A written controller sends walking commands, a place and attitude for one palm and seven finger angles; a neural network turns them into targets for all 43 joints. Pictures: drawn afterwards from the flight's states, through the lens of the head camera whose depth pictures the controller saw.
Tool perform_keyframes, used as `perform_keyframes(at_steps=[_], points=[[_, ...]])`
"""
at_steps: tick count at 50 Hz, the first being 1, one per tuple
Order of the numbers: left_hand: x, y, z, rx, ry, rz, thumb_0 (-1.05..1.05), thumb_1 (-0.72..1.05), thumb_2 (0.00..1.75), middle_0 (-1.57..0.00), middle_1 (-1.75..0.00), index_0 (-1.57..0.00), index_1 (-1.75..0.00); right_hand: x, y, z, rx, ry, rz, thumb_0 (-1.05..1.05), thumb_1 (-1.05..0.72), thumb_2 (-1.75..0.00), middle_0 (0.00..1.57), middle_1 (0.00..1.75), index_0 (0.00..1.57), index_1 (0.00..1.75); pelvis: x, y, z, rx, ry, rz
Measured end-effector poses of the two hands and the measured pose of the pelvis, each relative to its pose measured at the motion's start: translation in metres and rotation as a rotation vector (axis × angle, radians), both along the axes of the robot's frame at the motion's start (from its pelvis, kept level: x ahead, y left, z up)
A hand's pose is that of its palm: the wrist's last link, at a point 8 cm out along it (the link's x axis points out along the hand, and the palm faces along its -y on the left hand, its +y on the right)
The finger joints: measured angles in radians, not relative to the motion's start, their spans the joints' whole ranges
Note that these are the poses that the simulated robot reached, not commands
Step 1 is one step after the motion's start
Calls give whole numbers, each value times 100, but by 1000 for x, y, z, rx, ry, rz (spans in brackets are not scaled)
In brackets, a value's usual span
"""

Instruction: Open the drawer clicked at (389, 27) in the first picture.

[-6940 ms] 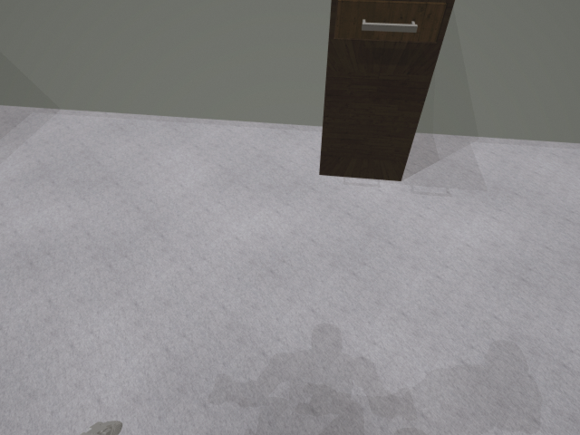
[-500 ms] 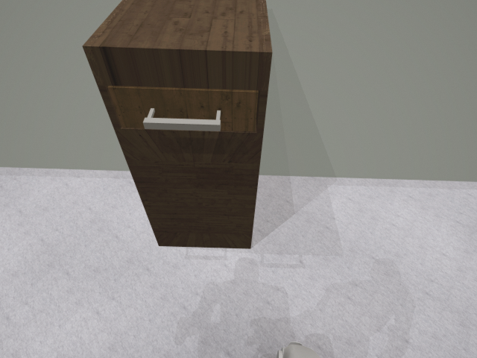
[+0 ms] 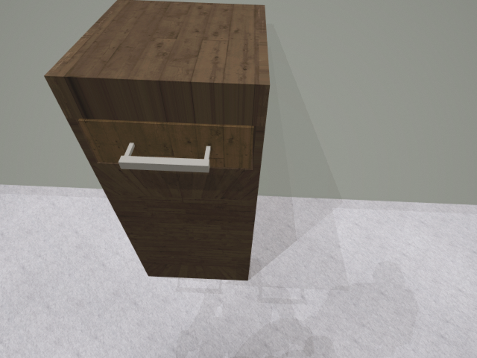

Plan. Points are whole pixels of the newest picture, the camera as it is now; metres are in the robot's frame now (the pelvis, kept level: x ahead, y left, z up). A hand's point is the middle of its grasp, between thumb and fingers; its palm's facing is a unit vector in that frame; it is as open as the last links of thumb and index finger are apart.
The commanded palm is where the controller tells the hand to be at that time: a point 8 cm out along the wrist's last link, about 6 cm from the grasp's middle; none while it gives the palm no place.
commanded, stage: come to a stop and stand still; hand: left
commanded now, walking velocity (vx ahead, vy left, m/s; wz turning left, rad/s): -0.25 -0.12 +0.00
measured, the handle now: (167, 156) +0.52 +0.21 +0.01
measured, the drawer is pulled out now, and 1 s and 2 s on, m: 0.00 0.00 0.00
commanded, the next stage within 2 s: look again from close up in 0.90 s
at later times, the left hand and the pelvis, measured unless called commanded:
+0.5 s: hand out of the picture +0.03 +0.14 -0.16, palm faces +0.01 -0.96 -0.28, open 7.3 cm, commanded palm none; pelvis -0.02 -0.05 +0.00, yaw -1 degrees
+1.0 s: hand out of the picture -0.05 +0.11 -0.17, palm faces +0.04 -0.98 -0.19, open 7.3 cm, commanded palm none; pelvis -0.04 -0.06 +0.01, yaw +0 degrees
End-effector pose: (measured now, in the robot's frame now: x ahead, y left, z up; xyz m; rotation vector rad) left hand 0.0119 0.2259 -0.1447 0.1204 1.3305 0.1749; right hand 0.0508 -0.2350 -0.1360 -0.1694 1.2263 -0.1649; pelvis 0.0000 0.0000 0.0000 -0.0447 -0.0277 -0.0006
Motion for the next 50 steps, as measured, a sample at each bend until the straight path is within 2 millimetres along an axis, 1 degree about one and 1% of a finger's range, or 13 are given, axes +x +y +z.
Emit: perform_keyframes(at_steps=[4,7,10,13,17,18,20,23,27,32,37,43,50], points=[[-3,2,-6,-24,53,22,0,92,90,-20,-30,-20,-30,29,15,8,-5,-14,23,0,-92,-90,20,30,19,30,12,6,2,34,-3,-7],[-3,3,-4,-24,82,16,0,92,90,-20,-30,-20,-30,42,22,9,5,-24,29,0,-92,-90,20,30,20,30,13,6,4,46,8,-13],[-2,5,1,-2,96,1,0,92,90,-20,-30,-20,-30,47,20,7,16,-32,20,0,-92,-90,20,30,20,30,8,2,5,45,18,-19],[1,5,7,34,85,-12,0,91,90,-20,-30,-20,-30,42,10,3,29,-32,5,-1,-91,-90,21,30,20,30,2,-6,5,47,22,-27],[7,-1,13,89,30,-29,0,91,90,-20,-30,-20,-30,26,-14,-10,49,-21,-16,0,-91,-90,21,30,20,30,-7,-25,-2,64,18,-28],[7,-4,12,105,13,-37,0,91,90,-20,-30,-20,-30,21,-22,-16,56,-18,-25,0,-91,-90,21,30,20,30,-9,-31,-6,76,17,-29],[7,-12,16,116,-1,-44,0,91,90,-20,-30,-20,-30,8,-34,-20,61,3,-39,0,-91,-90,21,30,20,30,-14,-38,-6,65,3,-17],[6,-27,22,107,-21,-48,0,91,90,-20,-30,-20,-30,-12,-48,-19,57,47,-51,0,-91,-90,20,30,20,30,-17,-46,-1,66,2,-10],[9,-45,21,73,-41,-56,0,91,90,-20,-30,-20,-30,-40,-58,-14,42,93,-62,0,-91,-90,20,30,20,30,-22,-53,3,63,7,-3],[8,-56,11,37,-60,-33,0,93,90,-20,-30,-21,-30,-76,-56,-12,26,169,-45,0,-91,-90,20,30,19,30,-30,-59,1,45,10,14],[-6,-60,13,28,-43,-23,0,94,90,-20,-30,-21,-30,-104,-46,-7,53,225,-38,0,-91,-90,20,30,19,30,-37,-64,7,50,4,7],[-35,-62,13,25,25,-18,0,93,90,-20,-30,-21,-30,-123,-36,-8,83,247,-53,0,-91,-90,20,30,20,30,-40,-65,9,49,2,2],[-66,-70,9,-7,104,2,0,92,90,-20,-30,-20,-30,-134,-28,-6,88,267,-66,0,-91,-90,20,30,20,30,-40,-60,9,48,12,-3]])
